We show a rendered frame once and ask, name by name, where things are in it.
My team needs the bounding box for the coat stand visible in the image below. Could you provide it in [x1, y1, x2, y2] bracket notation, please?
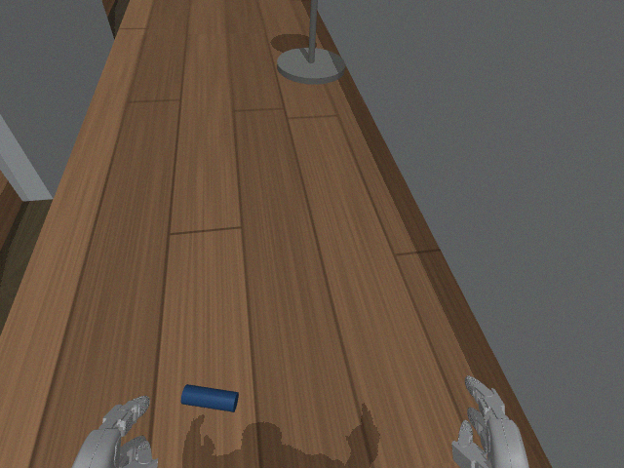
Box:
[277, 0, 345, 85]

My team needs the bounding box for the can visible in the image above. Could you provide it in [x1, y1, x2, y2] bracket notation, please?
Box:
[181, 384, 239, 412]

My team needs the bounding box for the left robot hand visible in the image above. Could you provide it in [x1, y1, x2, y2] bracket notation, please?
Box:
[71, 396, 158, 468]

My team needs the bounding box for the right robot hand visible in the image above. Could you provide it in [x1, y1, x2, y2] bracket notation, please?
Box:
[451, 375, 529, 468]

